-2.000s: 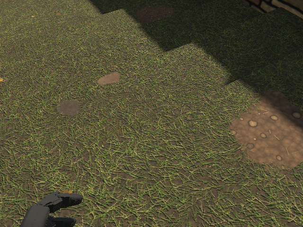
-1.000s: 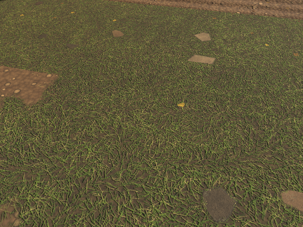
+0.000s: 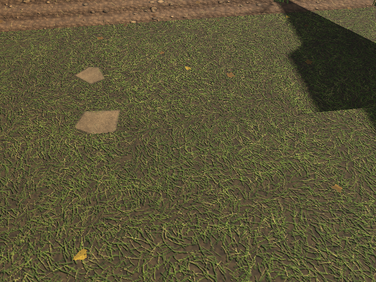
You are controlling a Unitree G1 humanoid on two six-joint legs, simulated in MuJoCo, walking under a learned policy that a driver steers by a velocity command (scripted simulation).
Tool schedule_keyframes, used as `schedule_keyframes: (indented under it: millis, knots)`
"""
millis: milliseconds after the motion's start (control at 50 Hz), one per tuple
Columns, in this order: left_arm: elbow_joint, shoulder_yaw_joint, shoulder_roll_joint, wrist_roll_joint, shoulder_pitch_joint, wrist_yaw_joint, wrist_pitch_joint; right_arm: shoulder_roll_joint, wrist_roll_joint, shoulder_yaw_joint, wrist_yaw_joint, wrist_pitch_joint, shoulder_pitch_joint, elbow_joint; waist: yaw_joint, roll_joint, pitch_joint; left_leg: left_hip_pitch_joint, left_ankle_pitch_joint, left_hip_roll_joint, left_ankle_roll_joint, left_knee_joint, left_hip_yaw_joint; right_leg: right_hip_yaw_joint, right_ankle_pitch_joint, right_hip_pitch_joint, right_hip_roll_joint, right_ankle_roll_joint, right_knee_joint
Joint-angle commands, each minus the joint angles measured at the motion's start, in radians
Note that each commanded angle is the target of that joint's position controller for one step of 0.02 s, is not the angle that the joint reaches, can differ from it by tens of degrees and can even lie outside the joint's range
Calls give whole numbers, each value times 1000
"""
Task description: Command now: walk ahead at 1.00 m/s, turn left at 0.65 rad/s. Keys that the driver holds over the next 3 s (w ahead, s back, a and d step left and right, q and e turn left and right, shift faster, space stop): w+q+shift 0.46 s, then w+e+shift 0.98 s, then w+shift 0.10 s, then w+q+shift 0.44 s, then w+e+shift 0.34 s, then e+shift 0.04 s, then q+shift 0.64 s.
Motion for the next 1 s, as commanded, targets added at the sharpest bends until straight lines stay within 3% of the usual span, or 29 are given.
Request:
schedule_keyframes:
  millis: [20,100,140,160,180,200,220,240,280,300,340,420,460,480,500,520,560,620,680,740,780,820,860,880,900,920,940,960,1000]
  knots:
    - [-41,4,58,-12,-102,24,-47,18,6,5,45,-25,13,-2,-58,-33,16,406,468,-50,37,-125,73,-62,301,-363,-161,21,-67]
    - [3,-11,79,24,15,43,-1,-30,-35,-3,10,-2,16,-5,-43,-32,73,378,299,-135,66,-186,247,-116,779,-147,-215,42,277]
    - [-3,-8,121,30,11,58,28,-77,-39,-21,-18,8,221,59,-121,-41,-33,554,191,-151,87,-260,247,-78,1116,-66,-250,42,673]
    - [-18,-8,107,20,-25,65,47,-123,-55,-39,-25,6,392,118,-191,-53,-46,669,189,-102,132,-368,175,-33,1051,-119,-254,39,998]
    - [-31,8,100,1,-172,63,69,-168,-54,-63,-36,0,513,152,-339,78,8,816,234,-9,247,-570,11,-26,420,-323,-106,50,1532]
    - [-97,-9,25,27,-311,48,70,-222,-18,-68,-38,2,551,184,-349,200,105,943,414,-2,204,-422,26,24,-283,-691,13,11,1731]
    - [-237,-33,-5,16,-176,37,46,-290,-16,-60,-52,-13,541,208,-121,283,-5,1278,878,105,234,-82,-193,193,-186,-1051,-50,35,1549]
    - [-232,-45,24,43,-204,28,40,-218,-6,-51,-54,-5,562,196,-169,35,-151,1389,471,135,302,-143,-359,241,-106,-1167,-93,28,1470]
    - [-247,-30,84,79,-284,8,19,-164,2,-27,-58,-10,412,131,-91,-168,-82,1092,-193,129,289,-336,-545,280,35,-1157,-119,41,1231]
    - [-306,-37,81,73,-307,-1,36,-253,-2,-46,-89,-37,262,81,12,24,33,750,-277,253,356,-437,-748,369,31,-1071,-183,111,952]
    - [-308,-28,130,54,-397,2,59,-157,-14,-14,-92,-63,137,34,38,-124,166,271,-365,136,324,-520,-645,371,193,-720,-228,181,572]
    - [-273,-31,83,14,-288,-19,61,-205,28,-34,-51,-66,155,11,17,-25,15,162,-128,-61,182,-388,-395,195,442,-189,-62,114,306]
    - [-203,-16,90,33,-33,-2,58,-235,35,-43,-41,-54,144,9,153,-49,-127,215,81,-137,102,-21,-322,222,387,101,-11,88,235]
    - [-169,21,195,43,197,9,60,-205,34,-35,-45,-61,104,-8,285,-92,-245,204,67,-185,56,325,-238,374,133,225,-142,44,179]
    - [-149,35,268,34,236,12,66,-72,36,-18,-40,-69,213,-28,182,-398,-368,128,-738,-289,26,703,-138,951,-72,253,-428,-56,-75]
    - [-157,40,257,18,95,2,76,-70,21,-1,-37,-75,241,-54,88,-397,-233,-61,-730,-251,28,750,-153,1245,-186,178,-431,-152,-206]
    - [-163,25,126,33,-31,-12,74,-76,-7,-1,-34,-57,82,-71,75,-96,29,-115,-670,-147,25,641,-187,956,-145,-75,-359,-184,-116]
    - [-95,11,103,23,14,-6,54,-40,-28,10,-26,-16,-25,-148,-5,-136,64,4,-723,-75,-20,359,-171,733,66,-280,-249,-179,-111]
    - [-125,32,174,14,-12,-7,56,-89,-29,12,-10,-5,-140,-220,-13,-152,20,187,-653,-60,-90,61,-49,643,263,-403,-197,-191,-182]
    - [-161,48,201,13,-92,-25,59,-82,-5,14,7,-6,71,-122,-114,-101,-100,654,-303,-88,-101,173,48,492,471,-627,-177,-144,-106]
    - [-162,52,207,5,-54,-3,53,-147,-18,-1,3,-29,-48,-151,-79,-41,-84,405,-187,5,-89,91,-127,577,360,-358,-202,-109,20]
    - [-115,64,224,39,157,-1,59,-175,-32,-4,-12,-64,-398,-247,139,-81,39,-77,-403,20,-118,-27,-166,712,345,20,-233,-168,108]
    - [-71,70,216,55,271,10,75,-166,-14,-3,-22,-105,-493,-289,216,-141,63,-213,-500,34,-118,-95,-228,779,465,162,-253,-177,223]
    - [-34,55,117,48,427,21,92,-188,-32,-5,-27,-139,-613,-313,316,7,84,-214,-491,30,-130,-202,-313,741,484,155,-175,-130,310]
    - [-9,49,111,44,437,29,111,-158,-27,-8,-22,-162,-587,-298,306,44,57,-46,-531,-13,-160,-263,-296,692,525,64,-141,-92,407]
    - [-20,47,115,37,330,30,122,-143,-20,-10,-13,-182,-410,-240,186,136,-11,323,-483,-17,-145,-326,-307,607,537,-193,-72,-40,575]
    - [-96,49,153,7,105,3,122,-213,10,-38,-15,-185,0,-153,-84,397,-203,962,-298,125,-108,-427,-405,380,290,-663,24,-5,883]
    - [-148,66,218,16,-70,6,108,-197,9,-39,-22,-154,181,-102,-218,295,-213,1119,-541,154,-135,-388,-389,414,42,-871,-23,-48,932]
    - [-163,74,228,20,-219,6,76,-159,-62,-28,-61,-121,167,-79,-240,177,-15,1056,-235,133,-156,-309,-247,314,115,-1013,-76,-50,933]
Next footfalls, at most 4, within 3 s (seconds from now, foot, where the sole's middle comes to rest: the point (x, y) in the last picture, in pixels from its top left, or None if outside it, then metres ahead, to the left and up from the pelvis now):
0.18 left None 0.30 0.06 -0.94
0.48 right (205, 243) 0.71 -0.04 -0.94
0.84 left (117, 224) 0.80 0.35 -0.96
1.22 right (135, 158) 1.30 0.34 -1.12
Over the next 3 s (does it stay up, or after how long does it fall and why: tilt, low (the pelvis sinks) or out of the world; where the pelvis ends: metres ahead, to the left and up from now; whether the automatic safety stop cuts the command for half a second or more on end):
stays up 2.37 0.56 -0.53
